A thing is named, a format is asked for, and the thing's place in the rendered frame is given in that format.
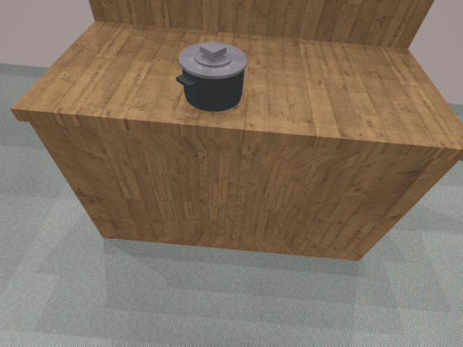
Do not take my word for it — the lid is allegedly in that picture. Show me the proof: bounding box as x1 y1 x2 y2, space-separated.
179 42 247 79

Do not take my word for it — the pot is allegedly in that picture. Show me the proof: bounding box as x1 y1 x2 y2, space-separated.
176 69 245 112

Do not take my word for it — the table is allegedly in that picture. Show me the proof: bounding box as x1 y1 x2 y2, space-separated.
10 0 463 261

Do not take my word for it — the knob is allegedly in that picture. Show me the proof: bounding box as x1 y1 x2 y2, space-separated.
200 40 226 59

